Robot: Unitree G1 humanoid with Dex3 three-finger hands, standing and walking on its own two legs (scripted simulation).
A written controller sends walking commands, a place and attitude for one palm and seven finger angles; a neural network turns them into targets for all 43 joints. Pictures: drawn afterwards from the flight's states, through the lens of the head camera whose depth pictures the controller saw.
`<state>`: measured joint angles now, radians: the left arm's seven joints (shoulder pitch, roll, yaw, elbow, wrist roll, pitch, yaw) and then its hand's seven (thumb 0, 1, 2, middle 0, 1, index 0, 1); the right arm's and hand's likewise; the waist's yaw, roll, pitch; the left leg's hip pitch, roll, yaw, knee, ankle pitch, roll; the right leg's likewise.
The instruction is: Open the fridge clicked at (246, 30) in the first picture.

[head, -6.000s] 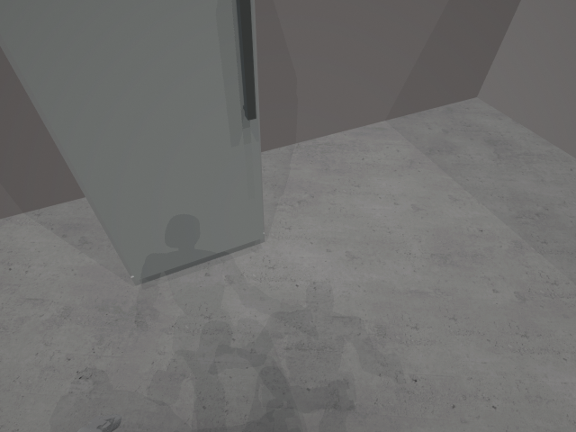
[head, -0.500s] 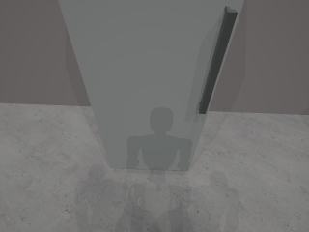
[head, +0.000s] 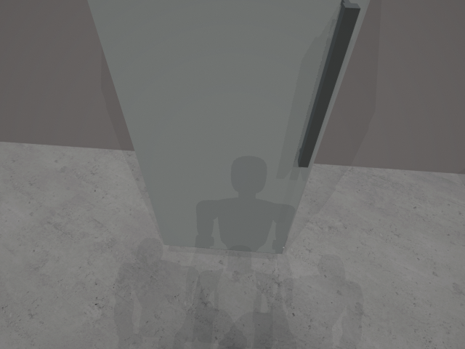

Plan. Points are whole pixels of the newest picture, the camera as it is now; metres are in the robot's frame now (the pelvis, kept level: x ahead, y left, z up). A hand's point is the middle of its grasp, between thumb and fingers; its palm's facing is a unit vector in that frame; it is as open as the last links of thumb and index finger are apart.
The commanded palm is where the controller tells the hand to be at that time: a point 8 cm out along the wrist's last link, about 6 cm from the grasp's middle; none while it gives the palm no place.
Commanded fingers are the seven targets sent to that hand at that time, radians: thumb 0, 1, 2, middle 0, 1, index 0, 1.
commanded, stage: look again from close up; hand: right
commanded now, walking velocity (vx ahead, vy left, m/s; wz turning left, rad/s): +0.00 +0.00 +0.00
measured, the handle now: (320, 97) +0.61 -0.14 +0.13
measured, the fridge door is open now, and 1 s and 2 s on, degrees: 0 0 0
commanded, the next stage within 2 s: shuffle to correct the standing spot in 1.30 s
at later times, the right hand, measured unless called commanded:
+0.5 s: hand out of the picture +0.04 -0.18 -0.17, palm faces +0.02 +0.98 -0.21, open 7.4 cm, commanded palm none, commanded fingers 0.00 -0.90 -0.90 0.20 0.30 0.20 0.30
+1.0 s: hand out of the picture +0.03 -0.15 -0.17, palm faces +0.01 +0.98 -0.20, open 7.4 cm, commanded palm none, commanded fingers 0.00 -0.90 -0.90 0.20 0.30 0.20 0.30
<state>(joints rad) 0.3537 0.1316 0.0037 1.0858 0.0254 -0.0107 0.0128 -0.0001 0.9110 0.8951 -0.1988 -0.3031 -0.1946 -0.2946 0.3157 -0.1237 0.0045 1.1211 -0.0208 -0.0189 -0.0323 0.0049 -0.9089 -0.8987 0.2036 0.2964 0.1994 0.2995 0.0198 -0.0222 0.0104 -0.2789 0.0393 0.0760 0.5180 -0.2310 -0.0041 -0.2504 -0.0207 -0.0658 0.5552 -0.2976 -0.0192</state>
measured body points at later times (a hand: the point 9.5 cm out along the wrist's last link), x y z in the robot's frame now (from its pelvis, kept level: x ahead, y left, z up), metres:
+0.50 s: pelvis +0.02 +0.00 +0.00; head +0.02 +0.01 +0.45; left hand +0.03 +0.22 -0.16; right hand +0.04 -0.23 -0.15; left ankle +0.03 +0.13 -0.73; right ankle +0.00 -0.10 -0.73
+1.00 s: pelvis +0.01 +0.02 +0.01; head +0.02 +0.02 +0.46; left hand +0.03 +0.25 -0.15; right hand +0.03 -0.21 -0.15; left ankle +0.03 +0.13 -0.73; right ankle +0.00 -0.10 -0.73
